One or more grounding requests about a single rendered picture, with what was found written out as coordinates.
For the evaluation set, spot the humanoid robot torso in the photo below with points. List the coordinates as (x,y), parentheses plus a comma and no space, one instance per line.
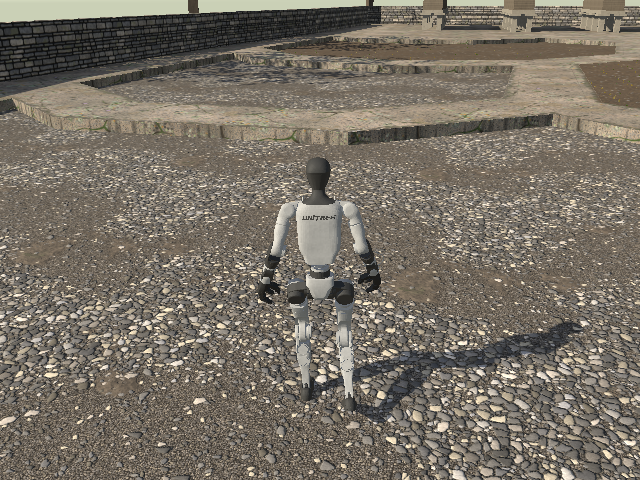
(319,240)

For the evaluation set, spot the left robot hand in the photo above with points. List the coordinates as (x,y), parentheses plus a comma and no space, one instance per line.
(262,288)

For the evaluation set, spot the right robot upper arm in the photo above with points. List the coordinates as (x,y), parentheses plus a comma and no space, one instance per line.
(350,210)

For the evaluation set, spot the left robot shin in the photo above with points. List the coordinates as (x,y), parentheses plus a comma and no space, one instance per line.
(303,350)

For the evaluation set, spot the right robot hand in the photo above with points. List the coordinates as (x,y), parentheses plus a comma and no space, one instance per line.
(376,281)

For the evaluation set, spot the robot right forearm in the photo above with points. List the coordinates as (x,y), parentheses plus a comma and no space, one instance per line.
(369,261)

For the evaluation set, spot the robot left forearm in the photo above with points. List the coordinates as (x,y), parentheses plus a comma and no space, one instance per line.
(270,266)

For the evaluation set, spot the left robot upper arm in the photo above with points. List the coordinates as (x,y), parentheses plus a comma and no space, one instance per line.
(287,211)

